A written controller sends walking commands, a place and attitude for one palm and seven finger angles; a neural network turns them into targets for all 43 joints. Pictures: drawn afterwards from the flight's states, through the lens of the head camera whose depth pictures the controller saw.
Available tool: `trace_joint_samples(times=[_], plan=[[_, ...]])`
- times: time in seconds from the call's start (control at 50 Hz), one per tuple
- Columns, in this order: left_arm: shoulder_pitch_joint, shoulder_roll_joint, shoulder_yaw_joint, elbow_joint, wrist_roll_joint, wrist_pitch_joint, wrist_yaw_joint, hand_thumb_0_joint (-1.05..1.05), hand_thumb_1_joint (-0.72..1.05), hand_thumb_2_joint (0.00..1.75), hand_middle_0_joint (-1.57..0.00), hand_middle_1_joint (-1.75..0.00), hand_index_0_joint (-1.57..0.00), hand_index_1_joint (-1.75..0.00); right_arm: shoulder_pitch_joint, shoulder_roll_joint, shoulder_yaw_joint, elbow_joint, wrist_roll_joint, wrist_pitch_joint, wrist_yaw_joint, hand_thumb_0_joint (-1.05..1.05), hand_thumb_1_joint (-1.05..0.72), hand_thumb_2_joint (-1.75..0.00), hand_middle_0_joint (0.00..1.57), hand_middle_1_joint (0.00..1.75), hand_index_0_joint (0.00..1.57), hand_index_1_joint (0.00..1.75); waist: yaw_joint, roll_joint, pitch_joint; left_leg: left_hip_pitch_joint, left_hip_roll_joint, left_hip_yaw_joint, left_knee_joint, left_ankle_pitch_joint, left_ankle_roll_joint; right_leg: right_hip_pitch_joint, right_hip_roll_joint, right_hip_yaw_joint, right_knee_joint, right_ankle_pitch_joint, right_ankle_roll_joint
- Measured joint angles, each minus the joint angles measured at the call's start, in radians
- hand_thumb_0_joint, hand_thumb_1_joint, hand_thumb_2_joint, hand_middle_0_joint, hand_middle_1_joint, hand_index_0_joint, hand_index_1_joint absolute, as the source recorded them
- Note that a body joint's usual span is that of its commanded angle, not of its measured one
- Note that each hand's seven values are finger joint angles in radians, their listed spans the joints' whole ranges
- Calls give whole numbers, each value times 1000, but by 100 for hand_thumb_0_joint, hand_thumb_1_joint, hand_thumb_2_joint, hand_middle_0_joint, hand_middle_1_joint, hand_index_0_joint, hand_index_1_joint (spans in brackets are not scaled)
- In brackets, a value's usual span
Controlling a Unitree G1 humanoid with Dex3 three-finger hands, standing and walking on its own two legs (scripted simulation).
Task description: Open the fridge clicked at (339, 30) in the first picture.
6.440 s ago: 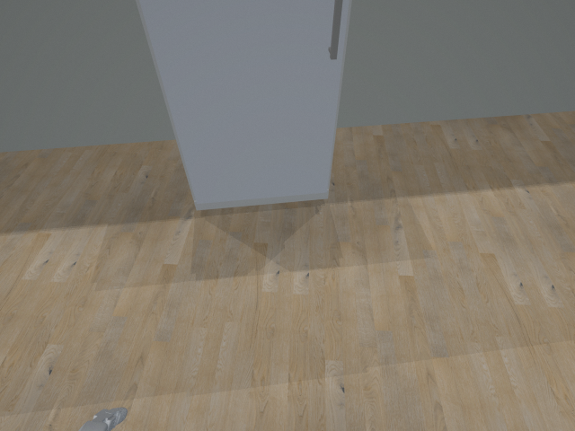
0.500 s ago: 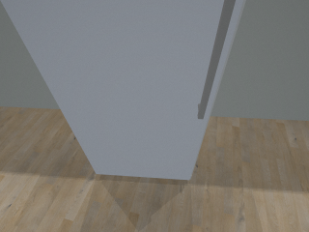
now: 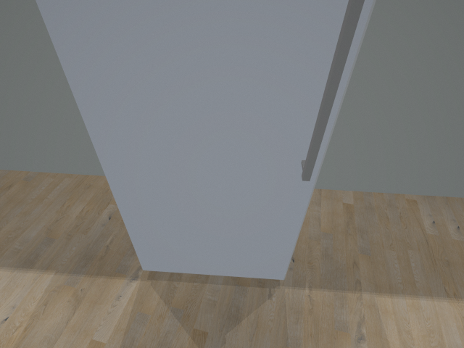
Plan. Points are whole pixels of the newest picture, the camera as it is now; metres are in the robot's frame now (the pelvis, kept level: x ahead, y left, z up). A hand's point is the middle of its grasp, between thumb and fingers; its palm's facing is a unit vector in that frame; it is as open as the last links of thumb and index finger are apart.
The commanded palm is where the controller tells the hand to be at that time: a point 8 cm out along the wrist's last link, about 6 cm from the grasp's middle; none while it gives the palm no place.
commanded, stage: look again from close up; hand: right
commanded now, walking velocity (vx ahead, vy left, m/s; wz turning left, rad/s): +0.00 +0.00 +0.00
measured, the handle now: (328, 86) +0.55 -0.15 +0.23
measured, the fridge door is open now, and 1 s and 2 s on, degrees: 0 0 0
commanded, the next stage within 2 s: none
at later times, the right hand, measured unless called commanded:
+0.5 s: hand out of the picture -0.02 -0.24 -0.16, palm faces +0.00 +0.96 -0.29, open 7.4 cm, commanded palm none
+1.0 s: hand out of the picture +0.00 -0.23 -0.16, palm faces +0.02 +0.96 -0.27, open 7.4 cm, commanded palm none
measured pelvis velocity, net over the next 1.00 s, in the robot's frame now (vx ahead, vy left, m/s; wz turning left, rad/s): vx -0.01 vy -0.02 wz -0.03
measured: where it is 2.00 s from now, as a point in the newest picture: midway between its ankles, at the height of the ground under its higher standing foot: outside the picture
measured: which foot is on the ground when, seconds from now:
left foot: down 0.00-1.00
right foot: down 0.00-1.00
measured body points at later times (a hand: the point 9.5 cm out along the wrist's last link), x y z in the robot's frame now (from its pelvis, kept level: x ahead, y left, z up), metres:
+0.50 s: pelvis -0.04 -0.01 +0.01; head -0.05 -0.02 +0.46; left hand -0.02 +0.27 -0.13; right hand -0.01 -0.29 -0.14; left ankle +0.03 +0.13 -0.73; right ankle +0.01 -0.12 -0.73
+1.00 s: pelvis -0.01 -0.02 +0.01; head -0.01 -0.02 +0.46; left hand +0.06 +0.24 -0.14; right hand +0.00 -0.28 -0.14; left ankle +0.03 +0.13 -0.73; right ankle +0.01 -0.12 -0.73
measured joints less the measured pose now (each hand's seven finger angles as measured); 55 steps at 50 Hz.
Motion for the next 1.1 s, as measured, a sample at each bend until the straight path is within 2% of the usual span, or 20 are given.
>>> trace_joint_samples(times=[0.2, 0.42, 0.76, 0.94, 1.1], plan=[[-33, 49, -6, -10, 3, 6, -19, 0, 91, 90, -20, -30, -20, -30, -22, -43, 7, -5, -3, 0, 15, 1, -90, -90, 21, 30, 20, 30, -9, 19, -5, -6, -10, 11, -63, 67, 12, -15, -5, 10, -51, 67, 4], [29, 44, -16, 48, 2, 14, -26, 0, 91, 90, -20, -30, -20, -30, 2, -70, 1, 36, -3, 9, 18, 1, -90, -90, 20, 30, 20, 30, -4, 20, 18, -19, -6, 11, -101, 91, 5, -46, 8, 22, -66, 96, -8], [8, -12, -20, 93, -4, 15, -26, 0, 91, 90, -20, -30, -20, -30, 17, -18, 10, 80, -7, 13, 9, 1, -90, -90, 20, 30, 20, 30, -9, 19, 43, -14, 17, -15, -113, 98, -16, -40, 46, 20, -87, 96, -34], [-49, -10, -19, 78, -7, 5, -25, 0, 91, 90, -20, -30, -20, -30, 10, -1, 16, 85, -6, 3, 3, 1, -90, -90, 20, 30, 20, 30, -16, 10, 44, 2, 17, -16, -123, 89, -26, -17, 46, 19, -108, 88, -30], [-89, 8, -22, 81, -9, 0, -22, 0, 91, 90, -20, -30, -20, -30, -24, -6, 19, 82, -3, -5, 1, 1, -90, -90, 20, 30, 20, 30, -17, 5, 51, 31, 7, -12, -138, 80, -19, 14, 37, 23, -127, 82, -20]])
